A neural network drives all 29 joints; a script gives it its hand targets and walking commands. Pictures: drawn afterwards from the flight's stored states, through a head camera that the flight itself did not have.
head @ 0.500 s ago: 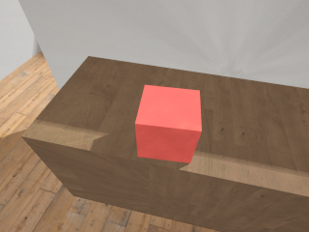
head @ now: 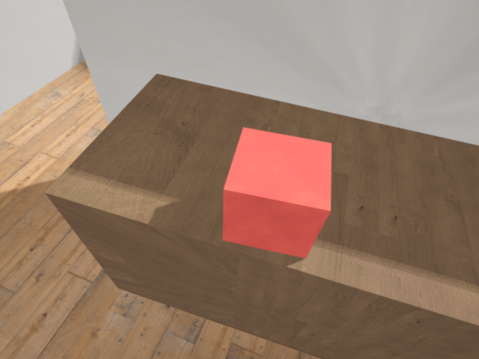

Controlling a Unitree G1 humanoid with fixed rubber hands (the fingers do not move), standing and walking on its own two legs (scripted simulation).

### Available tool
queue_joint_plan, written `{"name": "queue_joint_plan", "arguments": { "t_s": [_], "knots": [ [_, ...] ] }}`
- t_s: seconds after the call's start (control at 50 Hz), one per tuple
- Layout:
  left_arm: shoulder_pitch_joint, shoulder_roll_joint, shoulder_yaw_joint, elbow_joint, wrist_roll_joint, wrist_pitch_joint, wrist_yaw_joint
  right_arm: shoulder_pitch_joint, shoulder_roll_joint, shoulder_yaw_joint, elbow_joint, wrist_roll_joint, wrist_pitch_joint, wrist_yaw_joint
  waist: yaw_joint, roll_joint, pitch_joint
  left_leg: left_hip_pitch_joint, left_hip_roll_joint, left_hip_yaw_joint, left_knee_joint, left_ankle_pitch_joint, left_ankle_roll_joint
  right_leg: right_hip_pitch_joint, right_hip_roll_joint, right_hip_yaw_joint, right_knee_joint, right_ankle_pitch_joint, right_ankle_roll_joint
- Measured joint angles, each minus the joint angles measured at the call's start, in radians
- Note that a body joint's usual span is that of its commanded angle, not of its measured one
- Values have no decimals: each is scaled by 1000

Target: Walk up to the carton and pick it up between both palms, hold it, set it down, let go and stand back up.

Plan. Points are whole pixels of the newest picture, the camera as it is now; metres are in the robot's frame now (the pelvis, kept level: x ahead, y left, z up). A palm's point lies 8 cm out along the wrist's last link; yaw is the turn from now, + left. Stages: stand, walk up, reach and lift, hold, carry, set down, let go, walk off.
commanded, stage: walk up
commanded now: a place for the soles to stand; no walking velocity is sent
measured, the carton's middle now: (274, 193) +0.44 -0.08 -0.02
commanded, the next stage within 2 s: none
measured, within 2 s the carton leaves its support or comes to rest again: neither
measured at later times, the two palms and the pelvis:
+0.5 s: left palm out of the picture +0.03 +0.24 -0.12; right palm out of the picture +0.07 -0.24 -0.12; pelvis +0.01 +0.00 +0.01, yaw -2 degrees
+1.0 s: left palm out of the picture +0.03 +0.23 -0.12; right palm out of the picture +0.00 -0.25 -0.13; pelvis +0.00 -0.01 +0.02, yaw -7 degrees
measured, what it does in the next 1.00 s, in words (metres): stands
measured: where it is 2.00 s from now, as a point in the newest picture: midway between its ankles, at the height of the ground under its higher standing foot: outside the picture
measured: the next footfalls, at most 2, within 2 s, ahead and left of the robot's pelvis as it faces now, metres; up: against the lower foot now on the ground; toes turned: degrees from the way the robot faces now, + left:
none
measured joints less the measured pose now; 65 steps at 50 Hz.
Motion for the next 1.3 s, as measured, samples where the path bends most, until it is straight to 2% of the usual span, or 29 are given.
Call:
{"name": "queue_joint_plan", "arguments": {
  "t_s": [0.04,0.06,0.08,0.14,0.2,0.44,0.8,1.3],
  "knots": [
    [-2,-2,4,-2,-4,-8,6,8,4,0,0,-6,8,-4,2,-7,2,10,-5,-5,-28,16,-3,-12,22,52,-29,42,-6],
    [1,-7,5,-4,-4,-18,8,9,0,1,3,-7,13,-3,5,-2,3,15,-5,-7,-34,18,-9,-2,27,58,-68,151,-5],
    [5,-18,7,-3,-3,-31,9,7,-8,0,10,-8,19,1,8,14,5,18,3,-12,-31,16,-14,12,36,53,-91,204,-2],
    [34,-44,7,4,-15,-48,5,-10,-27,2,26,-9,30,5,7,57,-4,16,33,7,-13,19,-12,46,62,41,-132,170,-2],
    [52,-59,3,21,-21,-40,-1,-31,-35,5,34,-14,21,4,8,76,-9,44,50,27,-60,15,-18,65,70,41,-161,170,-4],
    [55,-55,11,42,-18,-39,3,-96,-13,15,50,-6,12,4,30,45,-4,88,43,63,-113,38,-9,79,60,76,-174,181,5],
    [28,-58,10,98,-15,-53,14,-86,-21,16,114,-1,14,8,19,44,3,131,52,123,-208,90,-10,78,71,136,-220,229,6],
    [66,-77,-6,122,-21,-68,26,-88,-32,19,175,-9,27,9,22,50,-3,146,91,222,-221,90,-25,36,121,230,-198,251,-8]
  ]
}}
